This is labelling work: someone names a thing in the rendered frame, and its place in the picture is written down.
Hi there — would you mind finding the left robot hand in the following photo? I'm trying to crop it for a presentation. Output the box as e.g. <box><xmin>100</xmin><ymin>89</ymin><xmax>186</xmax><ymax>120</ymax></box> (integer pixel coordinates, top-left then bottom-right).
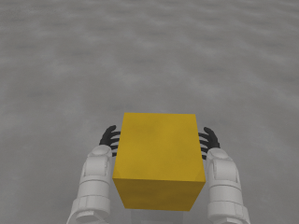
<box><xmin>99</xmin><ymin>125</ymin><xmax>121</xmax><ymax>157</ymax></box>

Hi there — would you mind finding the right robot hand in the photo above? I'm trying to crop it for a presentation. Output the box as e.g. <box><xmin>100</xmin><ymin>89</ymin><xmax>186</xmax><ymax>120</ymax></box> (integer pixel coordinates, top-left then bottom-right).
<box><xmin>198</xmin><ymin>127</ymin><xmax>221</xmax><ymax>160</ymax></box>

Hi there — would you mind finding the robot right forearm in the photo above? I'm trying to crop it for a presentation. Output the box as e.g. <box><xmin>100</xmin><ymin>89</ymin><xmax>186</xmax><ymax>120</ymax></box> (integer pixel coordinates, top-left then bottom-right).
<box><xmin>205</xmin><ymin>147</ymin><xmax>250</xmax><ymax>224</ymax></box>

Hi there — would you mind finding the robot left forearm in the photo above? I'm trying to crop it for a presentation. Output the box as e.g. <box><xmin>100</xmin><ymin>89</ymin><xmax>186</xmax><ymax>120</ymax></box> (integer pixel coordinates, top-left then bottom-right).
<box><xmin>66</xmin><ymin>145</ymin><xmax>113</xmax><ymax>224</ymax></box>

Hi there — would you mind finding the carton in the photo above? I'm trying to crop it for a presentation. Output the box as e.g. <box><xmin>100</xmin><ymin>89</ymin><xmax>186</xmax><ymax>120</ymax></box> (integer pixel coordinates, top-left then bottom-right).
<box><xmin>112</xmin><ymin>112</ymin><xmax>206</xmax><ymax>212</ymax></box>

